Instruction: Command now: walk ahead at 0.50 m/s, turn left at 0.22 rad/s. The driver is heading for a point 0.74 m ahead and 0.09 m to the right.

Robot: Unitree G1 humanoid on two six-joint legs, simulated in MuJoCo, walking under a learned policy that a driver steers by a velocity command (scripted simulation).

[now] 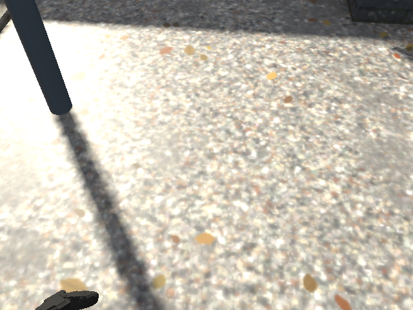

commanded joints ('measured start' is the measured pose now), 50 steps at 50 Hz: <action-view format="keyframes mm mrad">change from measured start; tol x16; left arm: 1 358 182 71 29 -28 9 -4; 6 191 96 35 15 -2 20 -2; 22 311 206 65 119 -37 76 25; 25 448 13 -3 73 -17 55 23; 45 -61 38 24 -91 -32 84 -34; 50 107 124 72 -102 -35 95 -47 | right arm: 1 72 -114 -4 -69 30 -32 2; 19 -408 -35 15 -210 6 -52 45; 25 59 -270 -64 -100 -22 -45 29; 31 -158 -56 -10 -94 -28 -68 32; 50 -71 -203 -53 20 2 2 -24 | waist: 1 152 -201 -239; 4 109 -53 3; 20 132 -98 51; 23 -5 -80 -105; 25 -5 302 -374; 30 50 88 -39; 50 115 88 -52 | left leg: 1 -634 42 -9 577 -49 -13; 14 -462 170 173 -57 515 -68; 20 -423 140 173 -196 462 -18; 23 -44 97 217 -248 441 48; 25 551 504 -440 -322 283 266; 26 501 490 -492 -392 129 248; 33 -13 341 63 -574 495 151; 45 227 365 337 -543 711 96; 50 263 361 402 -160 1326 45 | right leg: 1 767 -417 754 -230 -402 -253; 6 358 -242 323 -330 -11 -187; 19 435 -265 130 -331 185 -151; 23 419 -206 58 -6 512 -86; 24 208 -144 22 309 250 -48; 25 -169 25 23 634 -414 8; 27 -332 -61 128 757 -355 -5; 40 -214 -136 61 264 227 29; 46 -285 -107 -32 113 112 -22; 50 34 24 -128 97 -61 -106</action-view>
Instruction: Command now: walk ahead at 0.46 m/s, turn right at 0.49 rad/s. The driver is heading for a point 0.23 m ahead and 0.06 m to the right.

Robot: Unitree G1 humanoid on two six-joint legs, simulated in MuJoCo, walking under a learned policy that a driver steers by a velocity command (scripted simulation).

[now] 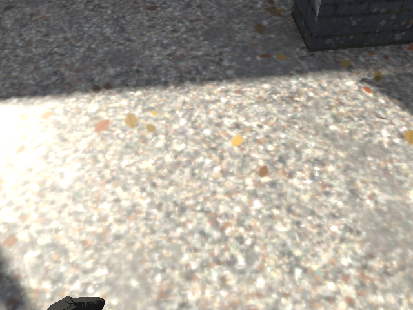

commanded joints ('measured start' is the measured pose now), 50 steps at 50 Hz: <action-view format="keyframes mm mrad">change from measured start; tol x16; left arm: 1 254 195 88 -25 4 -5 14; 14 74 153 44 1 29 -21 59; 50 207 78 13 325 30 41 109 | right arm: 1 -49 -205 -44 -66 10 8 -21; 50 -297 -57 2 59 -9 39 -5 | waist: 1 211 89 -153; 3 108 -248 -424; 8 63 15 -121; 22 49 -69 -114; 26 126 190 -177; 50 79 33 -37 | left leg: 1 -121 218 -40 477 1174 77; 3 -752 -70 -224 1136 -214 -20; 16 -546 77 -288 466 340 -64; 21 -477 54 -295 279 324 -26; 25 -185 237 -474 154 890 154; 29 -312 134 -413 135 494 112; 50 -272 55 -341 138 397 90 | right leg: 1 399 99 -29 -102 21 -89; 3 980 -377 819 -186 393 -387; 8 442 -194 293 -286 598 -198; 14 358 -118 122 -312 675 -163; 22 378 -137 188 -210 312 -99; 26 299 28 106 -101 -250 76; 50 338 1 104 -217 -113 81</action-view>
